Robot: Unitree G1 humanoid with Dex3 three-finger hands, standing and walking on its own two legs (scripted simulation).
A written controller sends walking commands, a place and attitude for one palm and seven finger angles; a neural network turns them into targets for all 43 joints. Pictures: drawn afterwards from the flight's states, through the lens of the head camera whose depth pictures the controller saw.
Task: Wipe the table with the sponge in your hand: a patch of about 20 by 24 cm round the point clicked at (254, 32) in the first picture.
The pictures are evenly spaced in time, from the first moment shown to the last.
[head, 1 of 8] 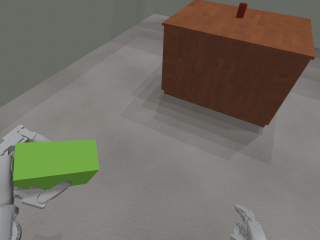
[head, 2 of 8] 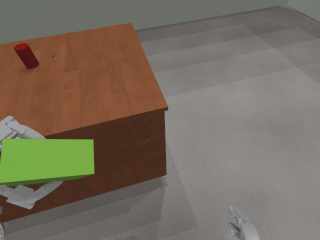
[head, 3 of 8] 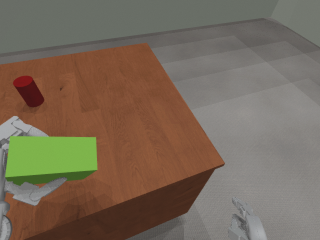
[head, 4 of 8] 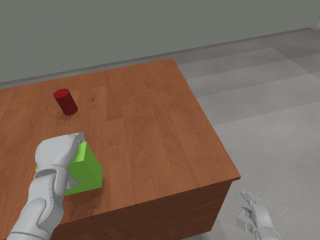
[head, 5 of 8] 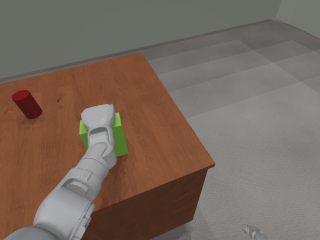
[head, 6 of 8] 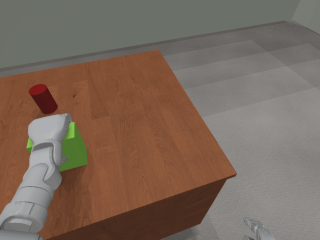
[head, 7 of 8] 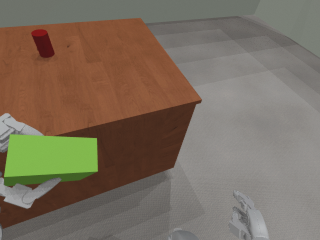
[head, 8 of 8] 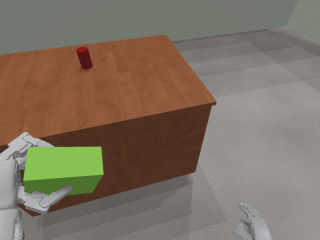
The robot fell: no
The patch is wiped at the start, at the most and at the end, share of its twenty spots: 0.00 1.00 1.00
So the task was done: yes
